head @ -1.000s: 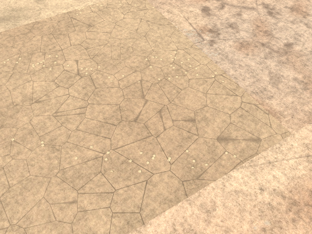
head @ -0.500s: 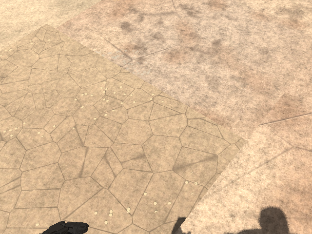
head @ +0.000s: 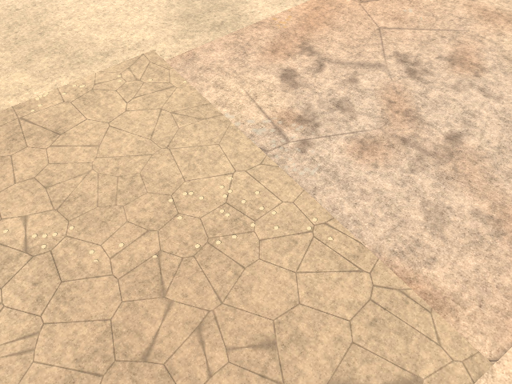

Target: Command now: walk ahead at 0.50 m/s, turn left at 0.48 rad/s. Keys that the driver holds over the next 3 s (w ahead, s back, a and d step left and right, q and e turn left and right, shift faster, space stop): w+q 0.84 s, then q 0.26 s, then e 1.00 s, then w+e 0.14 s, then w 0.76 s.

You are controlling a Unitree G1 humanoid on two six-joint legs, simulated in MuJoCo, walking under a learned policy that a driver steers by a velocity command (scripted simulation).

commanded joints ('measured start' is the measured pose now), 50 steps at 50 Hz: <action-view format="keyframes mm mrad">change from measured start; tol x32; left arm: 1 472 142 34 112 43 36 -23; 35 -111 88 8 -195 -5 64 -15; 50 115 134 33 -137 -12 30 11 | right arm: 1 -158 -32 -14 -144 48 18 -9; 50 -114 -98 -15 -180 21 92 53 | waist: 1 251 -240 -125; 14 127 -39 -4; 20 -138 186 -531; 25 78 -2 -78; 50 25 -95 -110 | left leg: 1 -488 45 -169 74 -563 162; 11 -124 78 83 -184 203 131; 17 343 38 128 -266 109 249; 19 864 405 -282 83 749 388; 20 971 508 -532 -109 410 520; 22 631 419 -505 -358 -87 428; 26 120 257 -303 -427 204 381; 37 157 221 -398 -343 -49 264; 41 -278 -80 -98 403 -665 167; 50 -238 104 -16 400 -328 77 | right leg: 1 521 -117 54 -369 5 15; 3 348 -341 444 -509 34 -156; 16 246 -180 -114 -6 787 -51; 17 163 -156 -146 238 771 -39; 19 -374 -44 -119 968 -326 13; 20 -547 -9 -47 971 -211 42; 33 -150 -40 -62 -159 439 99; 39 253 -10 -7 -395 229 48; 42 485 -428 680 -626 -297 -132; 50 245 -248 -57 -570 947 -94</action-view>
